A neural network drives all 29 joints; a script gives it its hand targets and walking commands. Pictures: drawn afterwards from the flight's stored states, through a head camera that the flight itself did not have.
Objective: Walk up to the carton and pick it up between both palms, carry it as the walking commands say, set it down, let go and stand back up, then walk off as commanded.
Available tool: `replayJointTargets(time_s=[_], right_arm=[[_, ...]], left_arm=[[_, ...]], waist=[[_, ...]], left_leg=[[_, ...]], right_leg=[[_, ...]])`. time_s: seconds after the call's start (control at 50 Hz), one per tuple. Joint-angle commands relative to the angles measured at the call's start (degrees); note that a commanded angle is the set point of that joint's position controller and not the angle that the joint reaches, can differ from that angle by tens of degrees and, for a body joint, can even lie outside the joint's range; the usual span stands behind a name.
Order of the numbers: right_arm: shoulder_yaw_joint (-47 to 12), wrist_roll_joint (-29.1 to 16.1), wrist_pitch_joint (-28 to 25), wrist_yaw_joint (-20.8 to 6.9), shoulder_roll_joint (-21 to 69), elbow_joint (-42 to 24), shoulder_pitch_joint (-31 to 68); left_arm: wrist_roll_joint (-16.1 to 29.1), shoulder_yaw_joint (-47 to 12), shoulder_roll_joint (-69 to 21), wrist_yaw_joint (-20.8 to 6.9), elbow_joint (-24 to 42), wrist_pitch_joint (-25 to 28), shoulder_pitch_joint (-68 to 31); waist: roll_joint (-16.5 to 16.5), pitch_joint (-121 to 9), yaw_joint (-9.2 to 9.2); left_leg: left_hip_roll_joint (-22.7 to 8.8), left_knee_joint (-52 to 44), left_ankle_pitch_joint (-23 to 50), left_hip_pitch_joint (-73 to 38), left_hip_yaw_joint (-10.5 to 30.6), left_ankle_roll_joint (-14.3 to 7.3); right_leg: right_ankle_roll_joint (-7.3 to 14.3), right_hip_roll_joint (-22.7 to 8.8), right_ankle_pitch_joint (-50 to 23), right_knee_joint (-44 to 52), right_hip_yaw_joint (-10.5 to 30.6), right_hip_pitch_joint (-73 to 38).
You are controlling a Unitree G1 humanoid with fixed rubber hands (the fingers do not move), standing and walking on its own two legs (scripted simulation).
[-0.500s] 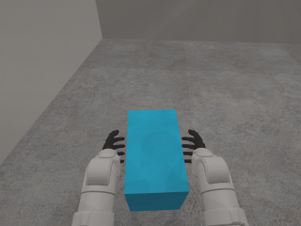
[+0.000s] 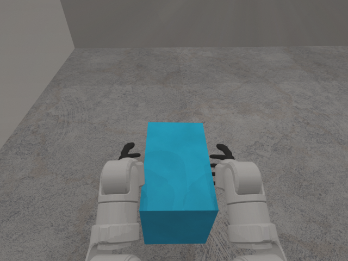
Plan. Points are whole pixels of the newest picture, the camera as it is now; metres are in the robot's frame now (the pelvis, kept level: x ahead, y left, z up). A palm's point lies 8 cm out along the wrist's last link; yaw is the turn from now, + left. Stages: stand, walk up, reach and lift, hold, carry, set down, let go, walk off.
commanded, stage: carry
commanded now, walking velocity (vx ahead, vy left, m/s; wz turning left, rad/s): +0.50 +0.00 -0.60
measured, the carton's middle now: (175, 179) +0.35 +0.01 +0.00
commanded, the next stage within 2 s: none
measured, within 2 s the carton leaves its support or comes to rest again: neither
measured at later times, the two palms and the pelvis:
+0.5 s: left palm (180, 88) +0.65 -0.01 +0.09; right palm (248, 100) +0.60 -0.23 +0.08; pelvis +0.31 -0.05 +0.01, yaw -15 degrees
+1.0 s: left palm (230, 53) +0.95 -0.24 +0.09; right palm (283, 64) +0.86 -0.45 +0.09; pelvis +0.61 -0.21 +0.00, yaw -28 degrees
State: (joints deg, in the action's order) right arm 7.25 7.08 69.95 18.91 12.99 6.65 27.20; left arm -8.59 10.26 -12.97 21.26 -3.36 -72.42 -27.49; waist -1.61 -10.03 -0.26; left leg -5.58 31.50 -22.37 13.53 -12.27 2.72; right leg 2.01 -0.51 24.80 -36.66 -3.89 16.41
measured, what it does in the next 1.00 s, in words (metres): walks ahead, turning right: right foot, then left foot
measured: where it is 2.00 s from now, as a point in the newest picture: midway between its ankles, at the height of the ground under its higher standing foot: (219, 189)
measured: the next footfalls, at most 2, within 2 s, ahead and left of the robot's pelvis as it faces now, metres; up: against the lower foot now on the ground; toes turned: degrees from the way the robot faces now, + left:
right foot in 0.18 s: +0.15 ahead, -0.11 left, +0.00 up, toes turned -10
left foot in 0.52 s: +0.51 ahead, +0.01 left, +0.00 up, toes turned -7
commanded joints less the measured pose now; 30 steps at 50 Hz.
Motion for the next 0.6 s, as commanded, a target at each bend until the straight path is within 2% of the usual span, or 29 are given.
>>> replayJointTargets(time_s=[0.0, 0.02, 0.04, 0.06, 0.08, 0.1, 0.12, 0.14, 0.16, 0.18, 0.2, 0.22, 0.24, 0.26, 0.28, 0.3, 0.34, 0.4, 0.44, 0.46, 0.48, 0.5, 0.52, 0.54, 0.56, 0.58], right_arm=[[-29.4, -24.8, -2.5, -21.3, 63.0, -4.9, 32.7], [-30.0, -24.8, -2.3, -21.1, 63.5, -6.2, 33.3], [-30.8, -24.9, -2.2, -20.9, 64.2, -8.0, 34.8], [-31.1, -24.9, -2.3, -20.8, 64.3, -9.3, 34.7], [-31.2, -24.7, -2.3, -20.9, 64.1, -10.0, 34.6], [-31.2, -24.8, -2.3, -21.1, 63.7, -10.9, 34.4], [-31.2, -24.9, -2.2, -21.4, 63.2, -10.8, 32.8], [-31.3, -25.0, -2.0, -21.7, 62.5, -10.6, 31.2], [-31.6, -25.3, -2.0, -22.1, 61.3, -11.1, 31.3], [-32.1, -25.4, -2.0, -22.6, 60.2, -11.4, 32.1], [-32.4, -25.7, -1.1, -22.9, 60.5, -7.2, 29.9], [-31.7, -26.1, -1.4, -22.9, 61.5, -6.6, 29.0], [-31.9, -26.3, -1.7, -22.7, 62.0, -7.6, 29.8], [-32.0, -26.0, -2.1, -22.2, 62.5, -8.9, 30.3], [-31.5, -25.6, -2.6, -21.6, 63.3, -10.1, 30.5], [-31.1, -25.5, -3.0, -21.0, 63.7, -11.3, 30.7], [-30.8, -24.3, -3.8, -19.9, 64.2, -12.5, 29.7], [-31.3, -22.6, -4.0, -19.1, 63.4, -15.5, 27.5], [-32.3, -22.5, -3.5, -19.2, 62.5, -16.6, 26.6], [-32.9, -22.8, -3.2, -19.5, 62.4, -16.7, 26.2], [-33.3, -22.9, -3.0, -19.8, 62.7, -16.0, 25.1], [-33.5, -23.0, -2.7, -20.2, 62.4, -15.6, 24.4], [-32.2, -22.2, -2.3, -20.6, 60.0, -13.8, 24.5], [-31.8, -21.9, -2.7, -21.0, 59.7, -11.8, 21.6], [-32.9, -22.3, -2.7, -21.5, 60.9, -12.3, 22.0], [-34.6, -23.4, -3.0, -22.0, 62.3, -14.0, 23.5]], left_arm=[[25.9, -31.3, -63.2, -25.5, 3.3, 1.0, -34.4], [25.6, -30.9, -62.5, -25.4, 2.8, 1.1, -34.2], [25.6, -30.6, -63.0, -25.3, 3.2, 1.6, -33.8], [25.5, -30.3, -63.3, -25.2, 4.3, 2.0, -33.0], [25.2, -30.1, -63.5, -24.9, 4.9, 2.3, -31.5], [24.8, -30.7, -63.4, -24.5, 5.9, 2.6, -29.9], [24.3, -31.6, -63.3, -24.0, 6.8, 2.9, -28.8], [23.9, -32.6, -63.7, -23.7, 7.5, 3.1, -28.8], [24.0, -33.6, -63.8, -23.7, 8.0, 3.2, -27.9], [23.4, -33.8, -63.2, -23.8, 8.5, 3.3, -27.5], [21.9, -33.1, -61.9, -23.5, 4.9, 3.1, -25.4], [23.3, -34.0, -62.1, -23.4, 7.2, 2.9, -27.0], [24.2, -34.0, -62.6, -23.7, 7.4, 2.8, -27.9], [25.5, -34.4, -63.4, -24.1, 7.4, 2.6, -28.6], [27.0, -34.6, -64.3, -24.5, 7.7, 2.8, -30.2], [28.5, -34.9, -65.1, -24.7, 8.7, 3.1, -31.4], [29.2, -34.9, -64.4, -25.0, 10.7, 3.4, -32.0], [27.4, -33.8, -62.9, -25.8, 9.1, 2.7, -26.2], [25.9, -34.0, -62.2, -25.9, 8.4, 2.3, -22.5], [25.3, -34.4, -61.7, -25.9, 8.5, 2.3, -21.3], [24.7, -34.9, -61.0, -25.9, 8.8, 2.3, -21.2], [24.0, -35.0, -59.8, -26.1, 9.4, 2.1, -22.0], [23.8, -34.9, -60.2, -26.5, 8.2, 1.8, -20.1], [24.3, -35.6, -59.8, -26.8, 7.4, 1.2, -20.6], [24.8, -35.6, -59.3, -26.9, 7.9, 1.8, -22.3], [25.8, -36.9, -60.2, -26.7, 10.5, 2.8, -24.2]], waist=[[23.5, -12.9, -2.40], [17.8, -8.5, -2.64], [11.3, -7.1, -2.61], [9.4, -6.7, -2.47], [9.7, -8.0, -1.67], [12.3, -10.8, -0.51], [14.0, -14.4, 0.05], [13.2, -17.8, 0.93], [9.7, -17.9, 2.56], [-1.7, -14.8, 3.30], [-14.9, -15.7, 1.71], [-3.6, -16.3, 1.39], [0.7, -15.5, 1.17], [4.3, -13.2, 1.14], [4.0, -11.8, 0.99], [1.1, -12.2, 0.86], [-4.7, -13.5, 0.89], [-7.2, -12.4, 1.31], [-7.9, -12.9, 1.03], [-7.7, -14.2, 0.67], [-4.7, -17.2, -1.16], [1.3, -20.6, -3.10], [11.9, -20.4, -1.22], [18.2, -25.2, -0.97], [11.9, -22.5, -0.95], [6.7, -18.2, -1.16]], left_leg=[[-20.4, -11.9, 36.5, -35.8, 24.8, -10.4], [-23.5, -12.6, 41.8, -38.4, 26.2, -12.1], [-23.6, -13.4, 42.2, -38.4, 23.8, -10.9], [-22.5, -13.7, 41.2, -37.4, 19.1, -8.7], [-20.0, -12.0, 47.1, -33.9, 11.8, -5.9], [-16.6, -8.8, 57.2, -28.7, 3.8, -3.0], [-14.4, -2.8, 63.2, -24.1, -0.5, -1.5], [-12.1, 6.9, 62.6, -17.9, -4.2, 0.4], [-9.4, 19.7, 53.8, -5.1, -4.6, 2.4], [-5.0, 33.8, 20.0, 12.2, -1.8, 3.4], [3.1, 42.7, -10.1, 28.5, 3.0, 4.4], [0.5, 46.3, -13.2, 32.9, 10.2, 2.5], [-1.8, 44.6, -12.1, 35.8, 12.3, 1.3], [-3.4, 37.9, -9.4, 35.9, 12.3, 1.0], [-3.2, 30.9, -6.3, 34.1, 11.1, 1.2], [-1.8, 26.3, -3.0, 31.3, 8.6, 1.3], [1.0, 19.5, 4.2, 26.2, 5.8, 1.0], [5.0, 6.3, 13.6, 15.6, 1.3, 0.5], [8.2, -1.3, 17.6, 4.2, -3.4, 1.0], [8.4, -5.4, 21.5, -3.3, -4.8, 1.1], [5.8, -10.2, 27.3, -16.2, -3.8, -0.1], [-2.8, -8.9, 25.2, -31.2, 6.0, -2.6], [-17.0, -8.7, 34.5, -36.4, 27.4, -6.1], [-25.0, -12.2, 25.3, -39.7, 41.1, -14.4], [-25.4, -13.8, 17.1, -33.8, 38.7, -15.0], [-23.6, -16.4, 14.6, -27.8, 33.3, -13.4]], right_leg=[[-1.3, 0.4, 1.9, -20.0, -5.9, 28.3], [-1.0, -0.7, 9.6, -19.0, -4.2, 35.4], [-0.4, -2.8, 9.2, -15.5, -1.6, 35.1], [-0.3, -3.4, 6.5, -9.9, -1.0, 32.4], [0.0, -1.9, 1.4, -3.7, -2.7, 24.8], [0.6, 1.3, -3.5, 1.3, -7.2, 12.7], [1.1, 4.9, -7.3, 3.8, -10.9, 0.8], [2.3, 6.5, -13.0, 9.5, -12.1, -12.3], [4.4, 4.6, -16.3, 12.8, -6.2, -25.1], [7.3, -5.4, -26.4, 15.3, 10.4, -33.7], [15.7, -18.4, -54.3, 19.6, 37.4, -40.8], [18.2, -20.2, -62.5, 15.8, 35.2, -44.9], [17.4, -20.4, -59.4, 14.3, 30.9, -43.9], [14.5, -18.8, -55.4, 15.2, 25.7, -39.9], [11.7, -16.5, -54.0, 16.1, 22.1, -37.3], [9.9, -14.5, -55.4, 16.5, 19.2, -35.8], [8.6, -11.5, -60.9, 17.3, 15.6, -33.3], [6.3, -6.3, -65.5, 16.0, 8.5, -26.5], [5.2, -3.4, -67.6, 10.0, 4.5, -20.8], [4.6, -2.6, -64.9, 5.5, 3.2, -17.5], [3.0, -1.4, -56.2, -4.1, 0.4, -10.1], [2.1, -0.4, -35.7, -16.8, -0.4, 4.2], [1.8, 4.2, -0.5, -26.0, -0.5, 15.4], [1.1, 3.4, 4.8, -36.8, 5.5, 20.1], [1.4, -1.7, 3.6, -39.6, 8.8, 20.4], [1.4, -4.3, 1.6, -36.4, 9.4, 21.1]])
